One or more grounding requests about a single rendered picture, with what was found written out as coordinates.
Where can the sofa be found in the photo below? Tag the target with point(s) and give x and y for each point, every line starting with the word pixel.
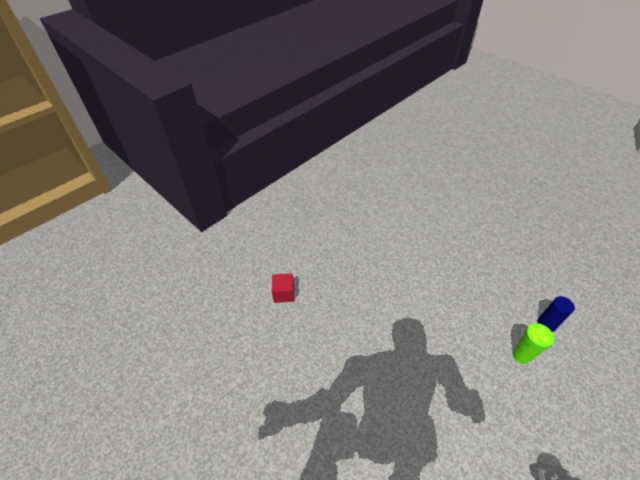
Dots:
pixel 211 101

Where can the bookshelf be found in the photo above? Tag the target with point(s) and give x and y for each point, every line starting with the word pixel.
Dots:
pixel 46 167

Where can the right robot hand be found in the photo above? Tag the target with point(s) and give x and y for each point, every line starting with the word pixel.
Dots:
pixel 547 472

